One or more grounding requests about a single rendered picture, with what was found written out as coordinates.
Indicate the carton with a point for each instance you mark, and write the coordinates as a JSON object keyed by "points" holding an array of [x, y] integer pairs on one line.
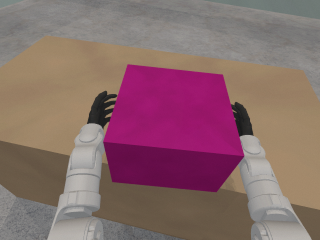
{"points": [[172, 128]]}

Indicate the right robot forearm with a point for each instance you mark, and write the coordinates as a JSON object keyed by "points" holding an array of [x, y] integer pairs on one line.
{"points": [[266, 201]]}

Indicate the right robot upper arm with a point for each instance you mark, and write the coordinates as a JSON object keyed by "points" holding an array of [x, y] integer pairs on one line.
{"points": [[278, 230]]}

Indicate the left robot forearm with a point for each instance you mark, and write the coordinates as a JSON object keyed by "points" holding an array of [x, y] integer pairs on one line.
{"points": [[81, 192]]}

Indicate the left robot hand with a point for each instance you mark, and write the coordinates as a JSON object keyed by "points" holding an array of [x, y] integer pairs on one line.
{"points": [[98, 113]]}

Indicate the right robot hand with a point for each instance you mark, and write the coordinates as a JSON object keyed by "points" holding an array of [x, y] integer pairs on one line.
{"points": [[242, 119]]}

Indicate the pedestal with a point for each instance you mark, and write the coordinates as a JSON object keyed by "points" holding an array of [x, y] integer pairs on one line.
{"points": [[46, 95]]}

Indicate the left robot upper arm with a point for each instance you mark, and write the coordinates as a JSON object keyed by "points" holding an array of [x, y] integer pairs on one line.
{"points": [[84, 228]]}

